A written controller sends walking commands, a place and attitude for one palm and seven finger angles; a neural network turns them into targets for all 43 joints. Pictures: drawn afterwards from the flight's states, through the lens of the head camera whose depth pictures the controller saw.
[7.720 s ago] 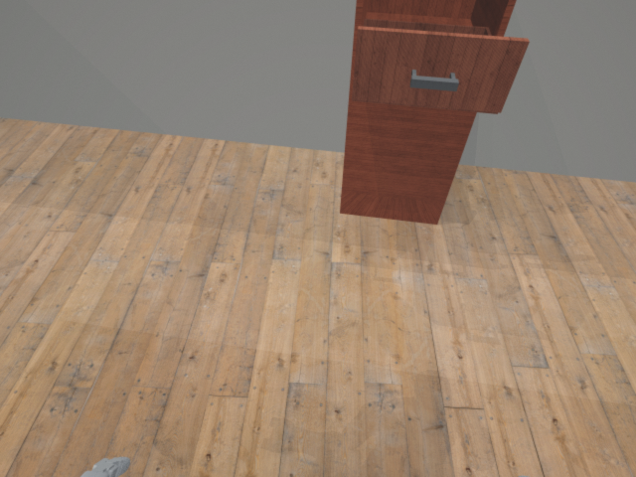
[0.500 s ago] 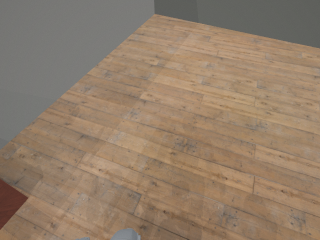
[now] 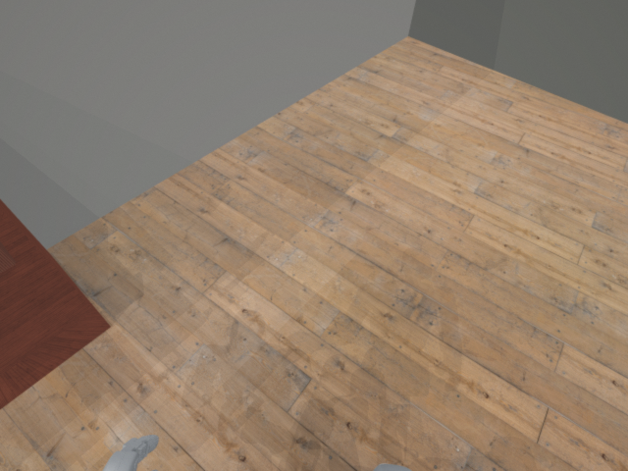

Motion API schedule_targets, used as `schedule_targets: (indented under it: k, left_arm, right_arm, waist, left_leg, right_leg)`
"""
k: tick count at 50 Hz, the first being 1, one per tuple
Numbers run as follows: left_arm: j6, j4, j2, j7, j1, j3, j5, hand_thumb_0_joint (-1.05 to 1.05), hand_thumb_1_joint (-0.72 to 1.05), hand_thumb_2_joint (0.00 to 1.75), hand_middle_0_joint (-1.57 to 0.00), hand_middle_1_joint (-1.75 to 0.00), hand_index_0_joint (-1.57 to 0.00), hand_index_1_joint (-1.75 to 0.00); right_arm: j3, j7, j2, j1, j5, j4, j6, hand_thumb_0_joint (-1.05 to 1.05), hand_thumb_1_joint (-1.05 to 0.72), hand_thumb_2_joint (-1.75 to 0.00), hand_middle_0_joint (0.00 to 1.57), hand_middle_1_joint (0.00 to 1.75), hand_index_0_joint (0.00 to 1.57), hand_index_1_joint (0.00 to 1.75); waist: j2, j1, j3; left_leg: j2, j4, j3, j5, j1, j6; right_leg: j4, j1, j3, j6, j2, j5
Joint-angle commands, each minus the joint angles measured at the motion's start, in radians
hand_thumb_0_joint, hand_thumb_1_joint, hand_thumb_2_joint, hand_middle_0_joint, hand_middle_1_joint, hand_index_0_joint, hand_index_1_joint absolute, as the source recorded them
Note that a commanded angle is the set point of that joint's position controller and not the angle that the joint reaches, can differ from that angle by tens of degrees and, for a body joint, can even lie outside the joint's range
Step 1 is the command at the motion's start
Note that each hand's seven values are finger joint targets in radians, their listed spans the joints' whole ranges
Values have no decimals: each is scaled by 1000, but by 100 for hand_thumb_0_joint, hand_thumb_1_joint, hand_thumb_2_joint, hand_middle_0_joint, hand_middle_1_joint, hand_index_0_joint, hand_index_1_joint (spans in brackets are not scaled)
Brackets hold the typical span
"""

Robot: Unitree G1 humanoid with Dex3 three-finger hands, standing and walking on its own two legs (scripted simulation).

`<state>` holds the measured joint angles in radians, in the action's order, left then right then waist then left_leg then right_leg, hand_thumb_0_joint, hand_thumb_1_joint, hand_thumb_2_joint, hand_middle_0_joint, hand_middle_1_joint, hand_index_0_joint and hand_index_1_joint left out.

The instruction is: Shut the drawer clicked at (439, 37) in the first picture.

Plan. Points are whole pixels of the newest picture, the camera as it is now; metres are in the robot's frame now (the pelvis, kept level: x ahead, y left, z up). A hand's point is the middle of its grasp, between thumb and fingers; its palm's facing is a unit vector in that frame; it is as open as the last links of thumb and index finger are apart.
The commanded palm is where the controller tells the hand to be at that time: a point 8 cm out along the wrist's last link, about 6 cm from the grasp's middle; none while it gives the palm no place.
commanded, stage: turn to face it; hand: left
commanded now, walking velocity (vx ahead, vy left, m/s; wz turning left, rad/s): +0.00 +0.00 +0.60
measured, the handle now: out of the picture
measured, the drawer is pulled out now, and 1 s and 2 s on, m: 0.29 0.29 0.29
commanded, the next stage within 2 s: take the last steps up to it in 1.18 s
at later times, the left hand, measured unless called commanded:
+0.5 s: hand out of the picture -0.03 +0.19 -0.17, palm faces +0.33 -0.91 -0.25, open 7.4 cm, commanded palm none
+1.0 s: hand out of the picture -0.01 +0.24 -0.15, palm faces +0.55 -0.80 -0.26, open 7.4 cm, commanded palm none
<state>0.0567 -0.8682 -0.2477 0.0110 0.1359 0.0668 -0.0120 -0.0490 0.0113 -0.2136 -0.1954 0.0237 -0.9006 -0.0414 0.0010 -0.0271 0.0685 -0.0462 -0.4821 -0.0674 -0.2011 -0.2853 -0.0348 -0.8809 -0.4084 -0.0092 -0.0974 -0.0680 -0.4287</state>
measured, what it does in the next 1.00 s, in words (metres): steps on the spot, turning left: right foot, then left foot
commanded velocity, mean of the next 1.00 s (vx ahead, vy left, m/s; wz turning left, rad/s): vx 0.00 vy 0.00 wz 0.55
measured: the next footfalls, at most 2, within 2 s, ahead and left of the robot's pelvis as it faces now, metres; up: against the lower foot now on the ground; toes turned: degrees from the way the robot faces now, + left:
right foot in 0.10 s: +0.04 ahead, -0.14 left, +0.00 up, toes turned +2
left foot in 0.56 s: -0.02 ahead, +0.12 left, +0.00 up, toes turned +27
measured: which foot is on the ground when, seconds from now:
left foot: down 0.00-0.10, up 0.12-0.54, down 0.56-1.00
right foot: up 0.00-0.08, down 0.10-0.56, up 0.58-1.00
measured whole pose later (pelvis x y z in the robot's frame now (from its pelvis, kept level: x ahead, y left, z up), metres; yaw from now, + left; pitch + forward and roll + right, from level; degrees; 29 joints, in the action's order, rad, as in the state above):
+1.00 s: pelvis -0.01 -0.01 +0.00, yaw +34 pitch +0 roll +0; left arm 0.04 -0.85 -0.23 0.01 0.12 0.05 -0.01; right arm -0.05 0.01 -0.22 -0.20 0.02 -0.91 -0.05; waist -0.02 -0.03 0.06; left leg -0.05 -0.52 -0.12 -0.23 -0.29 -0.01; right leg -0.70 -0.32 -0.03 -0.08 -0.03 -0.38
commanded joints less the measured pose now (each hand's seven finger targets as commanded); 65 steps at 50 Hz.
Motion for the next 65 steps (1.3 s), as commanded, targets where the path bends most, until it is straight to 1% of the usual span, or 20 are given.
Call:
schedule_targets:
  k: [1,4,5,6,7,11,20,25,26,27,28,29,34,44,49,50,52,53,57,65]
  left_arm:
    - [-34,81,-73,13,40,16,9,0,90,90,-20,-30,-20,-30]
    - [-57,65,-134,22,140,30,4,0,90,90,-20,-30,-20,-30]
    - [-67,69,-231,30,151,49,-14,0,90,90,-20,-30,-20,-30]
    - [-58,85,-251,31,127,43,-9,0,90,90,-20,-30,-20,-30]
    - [-54,100,-213,31,70,32,-9,0,90,90,-20,-30,-20,-30]
    - [-69,101,-112,24,2,8,-4,0,90,90,-20,-30,-20,-30]
    - [-59,36,-174,23,146,27,-17,0,90,90,-20,-30,-20,-30]
    - [-46,23,-199,18,132,41,-14,0,90,90,-20,-30,-20,-30]
    - [-41,25,-193,15,125,41,-5,0,90,90,-20,-30,-20,-30]
    - [-37,44,-150,9,132,35,3,0,90,90,-20,-30,-20,-30]
    - [-35,93,-81,5,82,12,6,0,90,90,-20,-30,-20,-30]
    - [-24,105,-109,13,30,8,-3,0,90,90,-20,-30,-20,-30]
    - [-25,47,-102,-3,48,23,-3,0,90,90,-20,-30,-20,-30]
    - [-28,85,-81,9,-14,9,2,0,90,90,-20,-30,-20,-30]
    - [-46,59,-84,16,91,9,10,0,90,90,-20,-30,-20,-30]
    - [-56,50,-103,19,123,15,7,0,90,90,-20,-30,-20,-30]
    - [-67,55,-239,26,148,37,-14,0,90,90,-20,-30,-20,-30]
    - [-60,64,-220,28,130,29,-9,0,90,90,-20,-30,-20,-30]
    - [-65,74,-112,24,6,7,-4,0,90,90,-20,-30,-20,-30]
    - [-69,-22,-145,23,186,20,-20,0,90,90,-20,-30,-20,-30]
  right_arm:
    - [-73,-12,-226,6,3,69,12,0,-90,-90,20,30,20,30]
    - [-70,-5,-175,22,-14,83,11,0,-90,-90,20,30,20,30]
    - [-59,-1,-95,-2,-20,101,12,0,-90,-90,20,30,20,30]
    - [-67,-4,-140,21,-7,113,9,0,-90,-90,20,30,20,30]
    - [-71,2,-146,10,-2,107,1,0,-90,-90,20,30,20,30]
    - [-67,20,-125,-27,1,40,-15,0,-90,-90,20,30,20,30]
    - [-40,23,-100,111,-10,69,-16,0,-90,-90,20,30,20,30]
    - [-34,19,-110,48,-13,66,7,0,-90,-90,20,30,20,30]
    - [-42,19,-143,-12,-10,51,15,0,-90,-90,20,30,20,30]
    - [-66,14,-243,-89,-5,39,27,0,-90,-90,20,30,20,30]
    - [-90,4,-342,-152,-11,30,30,0,-90,-90,20,30,20,30]
    - [-86,-1,-340,-197,-16,7,20,0,-90,-90,20,30,20,30]
    - [-48,-20,-221,34,-3,67,30,0,-90,-90,20,30,20,30]
    - [-60,-15,-219,-23,1,56,18,0,-90,-90,20,30,20,30]
    - [-60,-14,-202,17,-4,64,13,0,-90,-90,20,30,20,30]
    - [-56,-12,-174,8,-9,67,13,0,-90,-90,20,30,20,30]
    - [-45,-10,-91,-3,-15,100,13,0,-90,-90,20,30,20,30]
    - [-55,-11,-131,2,-6,91,4,0,-90,-90,20,30,20,30]
    - [-55,4,-118,-42,1,18,-18,0,-90,-90,20,30,20,30]
    - [-19,1,-59,60,-10,11,-4,0,-90,-90,20,30,20,30]
  waist:
    - [-173,10,-126]
    - [-37,64,-165]
    - [277,67,-166]
    - [264,67,-135]
    - [139,36,-94]
    - [157,-8,-28]
    - [201,65,-37]
    - [207,43,-108]
    - [128,5,-146]
    - [-111,-38,-213]
    - [-363,-70,-222]
    - [-218,-82,-224]
    - [-171,11,-94]
    - [-183,-15,-113]
    - [-152,42,-139]
    - [-82,56,-152]
    - [298,68,-136]
    - [182,60,-117]
    - [179,-3,-16]
    - [188,78,-59]
  left_leg:
    - [231,92,-311,295,62,-127]
    - [129,-69,-260,120,-134,-29]
    - [-25,-306,-56,-237,-332,63]
    - [-15,-517,-23,-399,-330,76]
    - [12,-645,-42,-338,-307,70]
    - [59,-752,22,-166,-315,104]
    - [89,-441,127,-234,-227,117]
    - [64,-114,185,-135,-21,83]
    - [69,26,166,10,115,73]
    - [226,95,-60,246,305,3]
    - [456,107,-358,703,379,-127]
    - [485,75,-303,710,352,-182]
    - [275,121,-155,385,119,-113]
    - [255,114,-264,344,138,-144]
    - [203,17,-275,348,9,-97]
    - [157,-42,-251,236,-66,-54]
    - [-46,-439,-11,-387,-309,67]
    - [1,-594,-54,-386,-272,58]
    - [48,-761,-11,-177,-269,78]
    - [59,-382,97,-265,-172,91]
  right_leg:
    - [187,88,-9,17,47,24]
    - [541,386,58,42,-37,214]
    - [639,491,350,142,-326,223]
    - [636,333,399,232,-450,286]
    - [633,236,303,253,-400,237]
    - [568,233,55,183,-235,422]
    - [512,325,-58,215,-298,592]
    - [358,309,-135,166,-304,607]
    - [241,243,-174,122,-283,544]
    - [14,55,-212,52,-188,295]
    - [-183,-190,-156,-12,-63,-270]
    - [-267,-182,-59,9,-79,-260]
    - [-281,-133,-10,5,-60,1]
    - [15,-41,-7,2,11,-18]
    - [346,222,-25,22,51,154]
    - [479,336,3,29,12,241]
    - [606,391,402,209,-410,405]
    - [602,269,334,257,-411,374]
    - [594,175,95,202,-231,327]
    - [534,327,34,235,-255,568]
